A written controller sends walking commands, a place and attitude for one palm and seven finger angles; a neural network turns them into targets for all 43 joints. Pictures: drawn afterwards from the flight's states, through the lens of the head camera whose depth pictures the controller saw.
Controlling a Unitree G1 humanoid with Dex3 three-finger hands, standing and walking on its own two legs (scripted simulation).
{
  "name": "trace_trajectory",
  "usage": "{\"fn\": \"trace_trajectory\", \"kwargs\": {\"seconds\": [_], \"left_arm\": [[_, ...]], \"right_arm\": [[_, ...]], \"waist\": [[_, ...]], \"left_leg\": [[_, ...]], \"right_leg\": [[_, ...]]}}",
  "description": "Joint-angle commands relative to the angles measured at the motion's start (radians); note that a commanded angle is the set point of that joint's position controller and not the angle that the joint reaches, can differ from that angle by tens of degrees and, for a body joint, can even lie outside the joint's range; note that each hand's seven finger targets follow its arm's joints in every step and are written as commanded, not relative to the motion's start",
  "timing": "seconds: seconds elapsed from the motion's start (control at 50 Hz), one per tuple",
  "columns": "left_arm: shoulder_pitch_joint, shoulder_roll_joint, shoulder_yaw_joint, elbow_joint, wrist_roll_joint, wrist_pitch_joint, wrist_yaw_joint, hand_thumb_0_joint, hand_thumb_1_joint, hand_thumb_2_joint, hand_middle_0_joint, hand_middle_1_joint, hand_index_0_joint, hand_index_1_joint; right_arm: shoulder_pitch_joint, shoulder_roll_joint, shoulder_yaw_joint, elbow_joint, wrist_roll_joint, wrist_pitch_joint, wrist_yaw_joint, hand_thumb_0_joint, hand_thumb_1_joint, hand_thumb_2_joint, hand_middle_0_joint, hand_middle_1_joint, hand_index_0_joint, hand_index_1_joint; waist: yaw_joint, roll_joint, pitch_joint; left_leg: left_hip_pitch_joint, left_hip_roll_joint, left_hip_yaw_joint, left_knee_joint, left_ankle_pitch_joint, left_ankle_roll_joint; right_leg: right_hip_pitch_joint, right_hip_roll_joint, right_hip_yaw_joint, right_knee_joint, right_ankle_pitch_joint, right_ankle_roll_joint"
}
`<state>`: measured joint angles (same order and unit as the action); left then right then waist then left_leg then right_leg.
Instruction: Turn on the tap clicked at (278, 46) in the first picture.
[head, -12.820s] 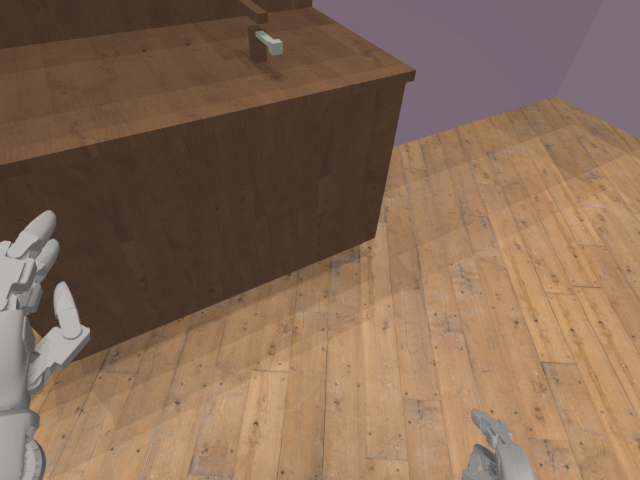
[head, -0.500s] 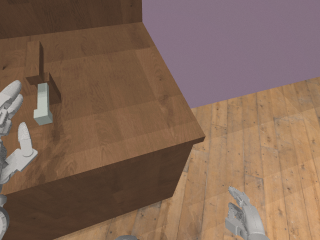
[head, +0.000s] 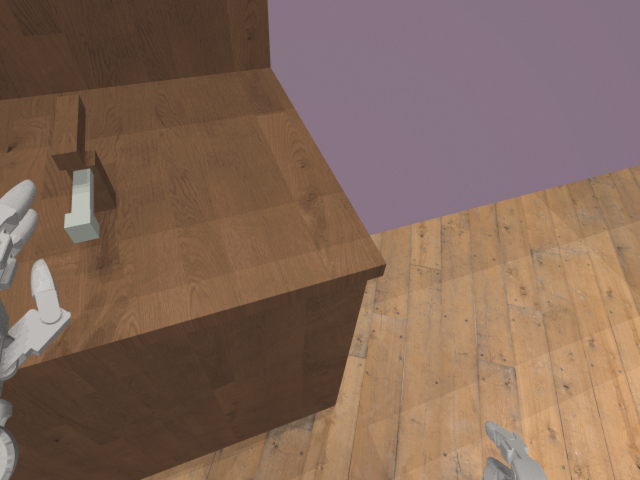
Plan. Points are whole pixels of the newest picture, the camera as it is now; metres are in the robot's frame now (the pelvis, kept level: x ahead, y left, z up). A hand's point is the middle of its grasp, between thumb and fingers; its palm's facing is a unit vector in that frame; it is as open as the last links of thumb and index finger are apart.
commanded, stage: come to a stop and stand still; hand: left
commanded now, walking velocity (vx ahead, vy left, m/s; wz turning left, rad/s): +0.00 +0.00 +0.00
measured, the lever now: (82, 226) +0.37 +0.32 +0.11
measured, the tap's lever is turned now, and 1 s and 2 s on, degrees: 0 0 0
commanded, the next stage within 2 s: look again from close up in 0.68 s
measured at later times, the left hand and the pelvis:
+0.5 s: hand (32, 260) +0.27 +0.29 +0.18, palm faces +0.42 -0.85 -0.30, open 7.4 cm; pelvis +0.04 +0.04 +0.01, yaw +0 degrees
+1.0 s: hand (46, 274) +0.26 +0.28 +0.17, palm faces +0.40 -0.85 -0.34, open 7.4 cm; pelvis +0.04 +0.03 +0.01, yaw +0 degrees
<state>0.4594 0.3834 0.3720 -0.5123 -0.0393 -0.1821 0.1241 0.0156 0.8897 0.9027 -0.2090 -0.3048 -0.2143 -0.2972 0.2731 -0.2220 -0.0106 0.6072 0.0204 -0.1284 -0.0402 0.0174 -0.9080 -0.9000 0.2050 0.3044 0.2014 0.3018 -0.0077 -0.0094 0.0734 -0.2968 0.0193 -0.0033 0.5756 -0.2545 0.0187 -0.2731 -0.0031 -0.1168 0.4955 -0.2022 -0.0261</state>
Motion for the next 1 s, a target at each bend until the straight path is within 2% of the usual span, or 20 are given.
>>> {"fn": "trace_trajectory", "kwargs": {"seconds": [0.0, 0.02, 0.04, 0.06, 0.08, 0.14, 0.16, 0.22, 0.26, 0.34, 0.38, 0.5, 0.56, 0.6, 0.66, 0.76, 0.78, 0.88, 0.96, 0.98], "left_arm": [[-0.445, 0.323, 0.232, 0.159, 0.034, -0.141, -0.043, 0.000, 0.900, 0.900, -0.200, -0.300, -0.200, -0.300], [-0.219, 0.195, 0.141, 0.221, 0.001, -0.130, -0.055, 0.000, 0.900, 0.900, -0.200, -0.300, -0.200, -0.300], [-0.209, 0.160, 0.075, 0.061, -0.016, -0.150, -0.060, 0.000, 0.900, 0.900, -0.200, -0.300, -0.200, -0.300], [-0.154, 0.074, 0.012, 0.029, -0.032, -0.149, -0.056, 0.000, 0.900, 0.900, -0.200, -0.300, -0.200, -0.300], [-0.160, 0.115, 0.019, -0.043, -0.024, -0.151, -0.045, 0.000, 0.900, 0.900, -0.200, -0.300, -0.200, -0.300], [-0.117, 0.145, 0.056, -0.071, -0.008, -0.146, -0.026, 0.000, 0.900, 0.900, -0.200, -0.300, -0.200, -0.300], [-0.124, 0.182, 0.096, -0.093, -0.009, -0.143, -0.014, 0.000, 0.900, 0.900, -0.200, -0.300, -0.200, -0.300], [-0.177, 0.191, 0.128, -0.116, -0.004, -0.148, -0.008, 0.000, 0.900, 0.900, -0.200, -0.300, -0.200, -0.300], [-0.232, 0.210, 0.147, -0.169, -0.005, -0.153, -0.007, 0.000, 0.900, 0.900, -0.200, -0.300, -0.200, -0.300], [-0.226, 0.150, 0.093, -0.184, -0.004, -0.152, -0.007, 0.000, 0.900, 0.900, -0.200, -0.300, -0.200, -0.300], [-0.200, 0.118, 0.067, -0.170, -0.002, -0.139, -0.006, 0.000, 0.900, 0.900, -0.200, -0.300, -0.200, -0.300], [-0.132, 0.106, 0.064, -0.169, 0.001, -0.107, -0.003, 0.000, 0.900, 0.900, -0.200, -0.300, -0.200, -0.300], [-0.115, 0.136, 0.100, -0.198, -0.005, -0.099, 0.000, 0.000, 0.900, 0.900, -0.200, -0.300, -0.200, -0.300], [-0.112, 0.124, 0.087, -0.206, -0.009, -0.098, -0.004, 0.000, 0.900, 0.900, -0.200, -0.300, -0.200, -0.300], [-0.110, 0.148, 0.113, -0.226, -0.010, -0.095, 0.003, 0.000, 0.900, 0.900, -0.200, -0.300, -0.200, -0.300], [-0.087, 0.137, 0.104, -0.207, -0.010, -0.090, 0.011, 0.000, 0.900, 0.900, -0.200, -0.300, -0.200, -0.300], [-0.085, 0.115, 0.082, -0.193, -0.011, -0.089, 0.008, 0.000, 0.900, 0.900, -0.200, -0.300, -0.200, -0.300], [-0.098, 0.110, 0.070, -0.158, -0.009, -0.081, 0.012, 0.000, 0.900, 0.900, -0.200, -0.300, -0.200, -0.300], [-0.109, 0.141, 0.098, -0.174, -0.007, -0.082, 0.017, 0.000, 0.900, 0.900, -0.200, -0.300, -0.200, -0.300], [-0.101, 0.112, 0.072, -0.156, -0.007, -0.082, 0.013, 0.000, 0.900, 0.900, -0.200, -0.300, -0.200, -0.300]], "right_arm": [[-0.068, -0.010, 0.021, -0.090, -0.022, -0.111, -0.022, 0.000, -0.900, -0.900, 0.200, 0.300, 0.200, 0.300], [-0.059, -0.079, -0.014, -0.133, -0.014, -0.121, -0.016, 0.000, -0.900, -0.900, 0.200, 0.300, 0.200, 0.300], [-0.050, -0.095, -0.023, -0.143, -0.012, -0.117, -0.005, 0.000, -0.900, -0.900, 0.200, 0.300, 0.200, 0.300], [-0.091, -0.080, -0.017, -0.137, 0.002, -0.116, 0.010, 0.000, -0.900, -0.900, 0.200, 0.300, 0.200, 0.300], [-0.093, -0.102, -0.017, -0.146, -0.006, -0.115, 0.017, 0.000, -0.900, -0.900, 0.200, 0.300, 0.200, 0.300], [-0.118, -0.101, -0.013, -0.155, -0.006, -0.113, 0.025, 0.000, -0.900, -0.900, 0.200, 0.300, 0.200, 0.300], [-0.148, -0.100, -0.010, -0.157, 0.000, -0.109, 0.023, 0.000, -0.900, -0.900, 0.200, 0.300, 0.200, 0.300], [-0.142, -0.092, -0.014, -0.168, -0.006, -0.109, 0.017, 0.000, -0.900, -0.900, 0.200, 0.300, 0.200, 0.300], [-0.155, -0.089, -0.012, -0.167, -0.007, -0.111, 0.015, 0.000, -0.900, -0.900, 0.200, 0.300, 0.200, 0.300], [-0.136, -0.089, -0.020, -0.157, -0.013, -0.115, 0.018, 0.000, -0.900, -0.900, 0.200, 0.300, 0.200, 0.300], [-0.139, -0.091, -0.020, -0.150, -0.015, -0.107, 0.024, 0.000, -0.900, -0.900, 0.200, 0.300, 0.200, 0.300], [-0.146, -0.095, -0.027, -0.163, -0.013, -0.057, 0.031, 0.000, -0.900, -0.900, 0.200, 0.300, 0.200, 0.300], [-0.170, -0.089, -0.024, -0.180, -0.009, -0.038, 0.025, 0.000, -0.900, -0.900, 0.200, 0.300, 0.200, 0.300], [-0.162, -0.091, -0.025, -0.190, -0.010, -0.026, 0.023, 0.000, -0.900, -0.900, 0.200, 0.300, 0.200, 0.300], [-0.178, -0.087, -0.023, -0.198, -0.008, -0.021, 0.017, 0.000, -0.900, -0.900, 0.200, 0.300, 0.200, 0.300], [-0.176, -0.093, -0.026, -0.193, -0.009, -0.020, 0.010, 0.000, -0.900, -0.900, 0.200, 0.300, 0.200, 0.300], [-0.165, -0.097, -0.027, -0.191, -0.011, -0.018, 0.010, 0.000, -0.900, -0.900, 0.200, 0.300, 0.200, 0.300], [-0.167, -0.098, -0.023, -0.183, -0.011, -0.019, 0.004, 0.000, -0.900, -0.900, 0.200, 0.300, 0.200, 0.300], [-0.178, -0.096, -0.025, -0.182, -0.008, -0.025, 0.000, 0.000, -0.900, -0.900, 0.200, 0.300, 0.200, 0.300], [-0.170, -0.097, -0.024, -0.179, -0.011, -0.023, 0.000, 0.000, -0.900, -0.900, 0.200, 0.300, 0.200, 0.300]], "waist": [[0.034, -0.106, -0.182], [0.079, 0.003, -0.135], [0.060, 0.050, -0.132], [0.046, 0.115, -0.140], [0.049, 0.105, -0.112], [0.058, 0.009, -0.097], [0.055, 0.033, -0.100], [0.049, 0.041, -0.126], [0.042, 0.087, -0.136], [0.037, 0.112, -0.200], [0.030, 0.094, -0.210], [0.025, 0.096, -0.220], [0.024, 0.088, -0.218], [0.025, 0.108, -0.206], [0.026, 0.104, -0.205], [0.026, 0.080, -0.206], [0.024, 0.080, -0.198], [0.026, 0.052, -0.159], [0.030, 0.057, -0.149], [0.028, 0.042, -0.143]], "left_leg": [[0.026, -0.051, 0.004, -0.009, -0.010, -0.001], [0.078, -0.033, 0.025, -0.024, -0.031, -0.017], [0.052, -0.031, 0.011, -0.079, -0.072, -0.009], [0.102, -0.008, -0.002, -0.138, -0.051, -0.004], [0.067, 0.005, -0.023, -0.181, -0.080, -0.003], [-0.090, 0.052, -0.088, -0.287, -0.165, 0.017], [-0.078, 0.068, -0.091, -0.302, -0.153, 0.020], [-0.096, 0.083, -0.113, -0.298, -0.116, 0.030], [-0.072, 0.076, -0.106, -0.293, -0.093, 0.021], [0.045, 0.055, -0.081, -0.210, 0.184, -0.003], [0.091, 0.057, -0.074, -0.178, 0.320, -0.023], [0.120, 0.058, -0.061, -0.148, 0.475, -0.050], [0.124, 0.056, -0.056, -0.155, 0.477, -0.054], [0.117, 0.061, -0.064, -0.165, 0.472, -0.055], [0.102, 0.059, -0.056, -0.170, 0.410, -0.047], [0.080, 0.049, -0.051, -0.173, 0.313, -0.031], [0.073, 0.049, -0.055, -0.177, 0.302, -0.029], [0.032, 0.046, -0.063, -0.210, 0.162, -0.014], [0.021, 0.044, -0.066, -0.225, 0.095, -0.005], [0.014, 0.040, -0.069, -0.227, 0.087, -0.002]], "right_leg": [[-0.011, -0.187, 0.201, -0.196, -0.095, -0.043], [-0.043, -0.160, 0.294, -0.257, -0.210, -0.033], [0.001, -0.169, 0.274, -0.244, -0.260, -0.036], [0.002, -0.148, 0.238, -0.195, -0.247, -0.041], [0.002, -0.116, 0.203, -0.176, -0.255, -0.022], [0.133, -0.055, 0.133, -0.102, -0.200, 0.014], [0.142, -0.043, 0.119, -0.073, -0.152, 0.019], [0.191, -0.044, 0.112, -0.044, -0.060, 0.020], [0.192, -0.038, 0.108, -0.035, -0.027, 0.018], [0.195, -0.051, 0.109, -0.054, 0.137, 0.008], [0.183, -0.047, 0.093, -0.056, 0.197, 0.008], [0.196, -0.043, 0.080, -0.055, 0.271, 0.007], [0.198, -0.037, 0.076, -0.051, 0.270, 0.007], [0.195, -0.036, 0.071, -0.045, 0.235, 0.009], [0.212, -0.036, 0.074, -0.060, 0.233, 0.011], [0.241, -0.051, 0.091, -0.085, 0.251, 0.009], [0.239, -0.054, 0.090, -0.085, 0.243, 0.008], [0.229, -0.059, 0.101, -0.111, 0.164, 0.011], [0.229, -0.060, 0.112, -0.124, 0.122, 0.013], [0.228, -0.061, 0.108, -0.127, 0.111, 0.011]]}}
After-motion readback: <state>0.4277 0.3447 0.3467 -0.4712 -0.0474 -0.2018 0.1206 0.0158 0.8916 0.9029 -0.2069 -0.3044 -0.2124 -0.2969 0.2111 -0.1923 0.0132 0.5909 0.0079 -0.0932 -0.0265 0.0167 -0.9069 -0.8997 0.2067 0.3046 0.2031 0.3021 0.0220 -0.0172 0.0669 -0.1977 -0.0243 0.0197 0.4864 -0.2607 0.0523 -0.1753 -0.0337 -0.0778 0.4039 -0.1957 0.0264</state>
